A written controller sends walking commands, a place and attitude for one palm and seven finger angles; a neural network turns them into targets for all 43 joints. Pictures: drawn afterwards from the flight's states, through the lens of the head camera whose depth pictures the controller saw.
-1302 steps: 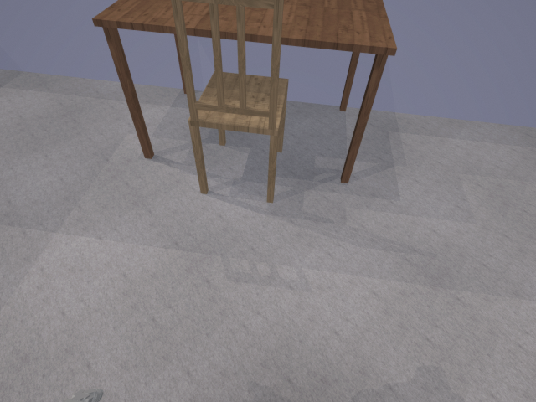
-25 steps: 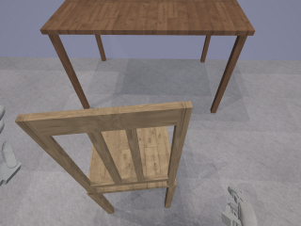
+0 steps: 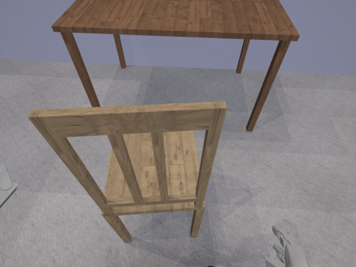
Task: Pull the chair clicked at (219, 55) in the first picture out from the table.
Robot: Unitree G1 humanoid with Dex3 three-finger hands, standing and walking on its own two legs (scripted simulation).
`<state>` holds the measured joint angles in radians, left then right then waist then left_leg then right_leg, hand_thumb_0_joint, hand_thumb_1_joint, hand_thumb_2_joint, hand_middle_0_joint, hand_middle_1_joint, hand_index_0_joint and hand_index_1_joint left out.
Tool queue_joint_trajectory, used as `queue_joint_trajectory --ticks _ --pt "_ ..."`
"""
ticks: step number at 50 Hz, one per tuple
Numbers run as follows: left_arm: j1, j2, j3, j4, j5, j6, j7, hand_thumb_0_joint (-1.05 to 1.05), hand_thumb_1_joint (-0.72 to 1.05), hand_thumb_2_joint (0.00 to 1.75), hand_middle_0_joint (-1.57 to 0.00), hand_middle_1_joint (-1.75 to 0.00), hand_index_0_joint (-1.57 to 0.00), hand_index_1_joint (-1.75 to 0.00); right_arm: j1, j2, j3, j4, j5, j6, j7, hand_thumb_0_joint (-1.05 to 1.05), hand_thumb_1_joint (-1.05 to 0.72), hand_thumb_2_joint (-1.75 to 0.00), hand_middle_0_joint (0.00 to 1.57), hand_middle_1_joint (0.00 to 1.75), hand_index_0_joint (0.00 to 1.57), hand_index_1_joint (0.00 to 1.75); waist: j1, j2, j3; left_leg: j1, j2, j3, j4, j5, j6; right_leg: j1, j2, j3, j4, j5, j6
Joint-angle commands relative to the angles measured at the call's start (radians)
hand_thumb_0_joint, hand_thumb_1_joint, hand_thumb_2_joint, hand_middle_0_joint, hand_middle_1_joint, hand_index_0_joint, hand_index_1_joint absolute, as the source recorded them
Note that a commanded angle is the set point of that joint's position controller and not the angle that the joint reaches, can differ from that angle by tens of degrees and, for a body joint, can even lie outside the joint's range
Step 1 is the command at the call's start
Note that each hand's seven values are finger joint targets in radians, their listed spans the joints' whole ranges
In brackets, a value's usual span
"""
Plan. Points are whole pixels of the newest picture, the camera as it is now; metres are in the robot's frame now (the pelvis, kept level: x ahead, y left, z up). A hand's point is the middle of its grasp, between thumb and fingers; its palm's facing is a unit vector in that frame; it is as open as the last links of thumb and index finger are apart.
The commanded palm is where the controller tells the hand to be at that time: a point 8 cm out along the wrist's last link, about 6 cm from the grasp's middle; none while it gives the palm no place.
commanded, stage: step back with the hand held close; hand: left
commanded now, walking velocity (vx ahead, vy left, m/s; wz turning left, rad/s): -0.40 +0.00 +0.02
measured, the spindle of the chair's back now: (129, 173) +0.35 +0.16 -0.05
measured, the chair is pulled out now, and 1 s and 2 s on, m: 0.57 0.57 0.57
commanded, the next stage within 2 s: stop stepping back and stand still in 1.28 s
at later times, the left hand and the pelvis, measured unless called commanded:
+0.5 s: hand (11, 190) +0.19 +0.26 +0.18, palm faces +0.48 -0.70 -0.53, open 7.4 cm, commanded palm +0.13 +0.29 +0.19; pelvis -0.01 -0.01 -0.01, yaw +1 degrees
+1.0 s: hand (13, 212) +0.16 +0.24 +0.18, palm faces +0.41 -0.76 -0.50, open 7.4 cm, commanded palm +0.09 +0.29 +0.19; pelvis -0.04 -0.01 -0.01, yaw +2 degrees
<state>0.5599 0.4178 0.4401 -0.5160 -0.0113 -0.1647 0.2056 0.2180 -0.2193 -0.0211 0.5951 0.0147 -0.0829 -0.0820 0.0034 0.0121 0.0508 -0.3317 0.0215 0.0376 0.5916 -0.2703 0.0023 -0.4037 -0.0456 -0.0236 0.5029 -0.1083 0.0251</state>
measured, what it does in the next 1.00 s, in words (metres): stands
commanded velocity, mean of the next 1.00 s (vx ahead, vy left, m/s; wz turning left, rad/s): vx -0.40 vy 0.00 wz -0.01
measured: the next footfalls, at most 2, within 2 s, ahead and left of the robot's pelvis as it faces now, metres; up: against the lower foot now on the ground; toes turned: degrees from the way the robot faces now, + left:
right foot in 1.34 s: -0.12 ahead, -0.18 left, +0.00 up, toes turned -4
left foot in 1.58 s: -0.10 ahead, +0.08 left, +0.00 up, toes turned -3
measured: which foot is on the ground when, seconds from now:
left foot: down 0.00-1.00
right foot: down 0.00-1.00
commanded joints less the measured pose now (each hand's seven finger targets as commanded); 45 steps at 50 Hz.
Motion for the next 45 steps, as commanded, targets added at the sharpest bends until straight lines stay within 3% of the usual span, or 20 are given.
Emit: queue_joint_trajectory --ticks 1,11,16,20,23,26,27,28,29,31,32,34,35,37,38,39,40,41,43,45 --pt "-0.021 0.172 0.138 -0.217 -0.001 -0.077 0.024 0.0 0.9 0.9 -0.2 -0.3 -0.2 -0.3 -0.098 -0.111 -0.051 -0.147 -0.003 -0.063 -0.008 0.0 -0.9 -0.9 0.2 0.3 0.2 0.3 0.008 0.046 -0.134 -0.222 0.11 -0.117 -0.192 -0.141 0.041 0.264 -0.062 0.114 0.006 -0.032 -0.039" --pt "-0.008 0.185 0.165 -0.233 -0.001 -0.112 0.024 0.0 0.9 0.9 -0.2 -0.3 -0.2 -0.3 -0.097 -0.104 -0.059 -0.122 -0.013 -0.071 -0.008 0.0 -0.9 -0.9 0.2 0.3 0.2 0.3 0.001 0.013 -0.166 -0.188 0.086 -0.121 -0.14 -0.16 0.034 0.195 -0.088 0.142 -0.038 -0.074 -0.065" --pt "-0.012 0.176 0.166 -0.236 0.004 -0.127 0.022 0.0 0.9 0.9 -0.2 -0.3 -0.2 -0.3 -0.099 -0.107 -0.058 -0.125 -0.012 -0.08 -0.013 0.0 -0.9 -0.9 0.2 0.3 0.2 0.3 -0.001 0.069 -0.161 -0.268 0.122 -0.142 -0.193 -0.196 0.05 0.25 -0.054 0.105 0.046 -0.056 -0.047" --pt "-0.023 0.17 0.17 -0.236 0.004 -0.131 0.018 0.0 0.9 0.9 -0.2 -0.3 -0.2 -0.3 -0.098 -0.104 -0.06 -0.122 -0.011 -0.093 -0.016 0.0 -0.9 -0.9 0.2 0.3 0.2 0.3 -0.001 0.104 -0.165 -0.337 0.149 -0.147 -0.196 -0.169 0.061 0.321 -0.041 0.084 0.142 0.061 -0.039" --pt "-0.037 0.188 0.179 -0.226 0.0 -0.134 0.018 0.0 0.9 0.9 -0.2 -0.3 -0.2 -0.3 -0.092 -0.095 -0.066 -0.107 -0.009 -0.099 -0.018 0.0 -0.9 -0.9 0.2 0.3 0.2 0.3 -0.003 0.052 -0.159 -0.298 0.108 -0.119 -0.123 -0.178 0.046 0.266 -0.079 0.136 0.087 0.084 -0.061" --pt "-0.044 0.183 0.159 -0.237 -0.002 -0.137 0.017 0.0 0.9 0.9 -0.2 -0.3 -0.2 -0.3 -0.07 -0.097 -0.068 -0.097 -0.02 -0.096 -0.005 0.0 -0.9 -0.9 0.2 0.3 0.2 0.3 -0.008 -0.074 -0.164 -0.15 0.02 -0.083 0.012 -0.246 0.016 0.094 -0.166 0.239 -0.131 -0.11 -0.111" --pt "-0.037 0.192 0.164 -0.226 -0.003 -0.134 0.021 0.0 0.9 0.9 -0.2 -0.3 -0.2 -0.3 -0.069 -0.096 -0.067 -0.091 -0.023 -0.09 -0.001 0.0 -0.9 -0.9 0.2 0.3 0.2 0.3 -0.007 -0.112 -0.167 -0.097 0.01 -0.078 0.044 -0.233 0.011 0.048 -0.19 0.244 -0.184 -0.193 -0.123" --pt "-0.028 0.218 0.183 -0.225 -0.004 -0.129 0.027 0.0 0.9 0.9 -0.2 -0.3 -0.2 -0.3 -0.081 -0.098 -0.067 -0.079 -0.025 -0.081 -0.004 0.0 -0.9 -0.9 0.2 0.3 0.2 0.3 -0.005 -0.108 -0.171 -0.069 0.013 -0.083 0.051 -0.209 0.011 0.033 -0.202 0.248 -0.205 -0.216 -0.134" --pt "-0.017 0.201 0.172 -0.232 -0.003 -0.131 0.026 0.0 0.9 0.9 -0.2 -0.3 -0.2 -0.3 -0.081 -0.089 -0.059 -0.083 -0.028 -0.074 -0.003 0.0 -0.9 -0.9 0.2 0.3 0.2 0.3 -0.007 -0.105 -0.182 -0.046 0.018 -0.091 0.022 -0.185 0.015 0.04 -0.196 0.221 -0.196 -0.204 -0.127" --pt "-0.008 0.206 0.186 -0.256 0.0 -0.145 0.025 0.0 0.9 0.9 -0.2 -0.3 -0.2 -0.3 -0.095 -0.096 -0.056 -0.089 -0.028 -0.072 -0.005 0.0 -0.9 -0.9 0.2 0.3 0.2 0.3 -0.006 -0.033 -0.181 -0.065 0.064 -0.137 -0.108 -0.147 0.03 0.07 -0.129 0.146 -0.128 -0.19 -0.089" --pt "0.006 0.203 0.19 -0.249 0.003 -0.15 0.024 0.0 0.9 0.9 -0.2 -0.3 -0.2 -0.3 -0.103 -0.1 -0.056 -0.098 -0.026 -0.074 -0.008 0.0 -0.9 -0.9 0.2 0.3 0.2 0.3 -0.007 0.035 -0.17 -0.125 0.107 -0.17 -0.18 -0.167 0.044 0.113 -0.081 0.113 -0.065 -0.198 -0.063" --pt "0.033 0.179 0.193 -0.209 0.011 -0.15 0.019 0.0 0.9 0.9 -0.2 -0.3 -0.2 -0.3 -0.116 -0.111 -0.058 -0.12 -0.01 -0.081 -0.014 0.0 -0.9 -0.9 0.2 0.3 0.2 0.3 -0.009 0.197 -0.155 -0.398 0.219 -0.226 -0.324 -0.335 0.09 0.341 0.003 0.026 0.171 -0.17 -0.02" --pt "0.014 0.172 0.191 -0.209 0.013 -0.148 0.017 0.0 0.9 0.9 -0.2 -0.3 -0.2 -0.3 -0.118 -0.11 -0.061 -0.131 -0.003 -0.088 -0.016 0.0 -0.9 -0.9 0.2 0.3 0.2 0.3 -0.007 0.216 -0.128 -0.481 0.246 -0.237 -0.327 -0.337 0.106 0.386 0.023 0.015 0.247 -0.104 -0.012" --pt "0.007 0.171 0.177 -0.227 0.004 -0.152 0.005 0.0 0.9 0.9 -0.2 -0.3 -0.2 -0.3 -0.104 -0.105 -0.067 -0.124 -0.001 -0.104 -0.015 0.0 -0.9 -0.9 0.2 0.3 0.2 0.3 -0.003 0.141 -0.14 -0.382 0.216 -0.202 -0.218 -0.113 0.087 0.333 0.002 0.04 0.233 0.044 -0.027" --pt "-0.002 0.191 0.193 -0.214 0.002 -0.153 0.004 0.0 0.9 0.9 -0.2 -0.3 -0.2 -0.3 -0.116 -0.105 -0.071 -0.112 -0.001 -0.112 -0.017 0.0 -0.9 -0.9 0.2 0.3 0.2 0.3 -0.001 0.131 -0.13 -0.373 0.213 -0.195 -0.207 -0.111 0.085 0.322 -0.011 0.057 0.219 0.011 -0.034" --pt "-0.004 0.168 0.171 -0.227 -0.003 -0.164 -0.002 0.0 0.9 0.9 -0.2 -0.3 -0.2 -0.3 -0.102 -0.104 -0.064 -0.11 -0.005 -0.121 -0.015 0.0 -0.9 -0.9 0.2 0.3 0.2 0.3 0.0 0.139 -0.097 -0.356 0.204 -0.197 -0.196 -0.081 0.079 0.283 -0.016 0.058 0.195 0.013 -0.046" --pt "-0.004 0.176 0.167 -0.255 -0.004 -0.174 -0.004 0.0 0.9 0.9 -0.2 -0.3 -0.2 -0.3 -0.083 -0.104 -0.057 -0.093 -0.018 -0.126 -0.011 0.0 -0.9 -0.9 0.2 0.3 0.2 0.3 -0.007 0.148 -0.131 -0.255 0.186 -0.186 -0.153 0.1 0.068 0.249 -0.029 0.069 0.148 0.142 -0.049" --pt "-0.018 0.179 0.163 -0.271 -0.008 -0.178 -0.007 0.0 0.9 0.9 -0.2 -0.3 -0.2 -0.3 -0.09 -0.1 -0.057 -0.082 -0.023 -0.13 -0.008 0.0 -0.9 -0.9 0.2 0.3 0.2 0.3 -0.004 0.145 -0.187 -0.196 0.178 -0.165 -0.119 0.172 0.056 0.253 -0.044 0.076 0.146 0.177 -0.052" --pt "-0.015 0.201 0.174 -0.296 -0.017 -0.177 -0.008 0.0 0.9 0.9 -0.2 -0.3 -0.2 -0.3 -0.084 -0.099 -0.069 -0.072 -0.02 -0.132 -0.006 0.0 -0.9 -0.9 0.2 0.3 0.2 0.3 -0.002 0.073 -0.243 -0.11 0.124 -0.131 -0.025 0.148 0.033 0.219 -0.087 0.137 0.083 0.239 -0.085" --pt "-0.009 0.205 0.172 -0.293 -0.019 -0.176 -0.007 0.0 0.9 0.9 -0.2 -0.3 -0.2 -0.3 -0.076 -0.088 -0.071 -0.075 -0.024 -0.123 0.0 0.0 -0.9 -0.9 0.2 0.3 0.2 0.3 -0.009 -0.029 -0.239 -0.07 0.033 -0.083 0.085 -0.049 0.001 0.118 -0.179 0.254 -0.08 0.172 -0.127"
